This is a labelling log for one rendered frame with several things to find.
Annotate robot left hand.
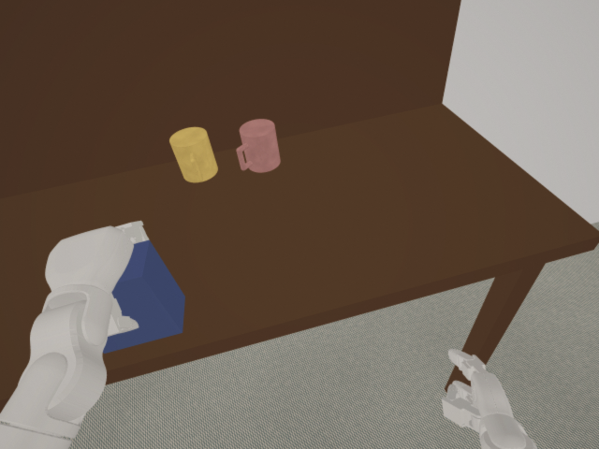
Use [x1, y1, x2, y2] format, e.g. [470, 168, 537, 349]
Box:
[45, 221, 149, 337]

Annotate table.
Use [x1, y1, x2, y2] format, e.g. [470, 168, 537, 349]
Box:
[0, 0, 599, 413]

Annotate sponge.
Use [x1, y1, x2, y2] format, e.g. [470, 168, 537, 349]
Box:
[103, 240, 185, 354]

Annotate robot right hand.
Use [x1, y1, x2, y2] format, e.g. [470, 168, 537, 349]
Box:
[442, 349, 514, 433]

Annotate robot left forearm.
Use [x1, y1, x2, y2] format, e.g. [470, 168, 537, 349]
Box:
[0, 284, 113, 449]

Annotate robot right forearm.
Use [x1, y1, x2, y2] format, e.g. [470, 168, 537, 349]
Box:
[479, 413, 537, 449]

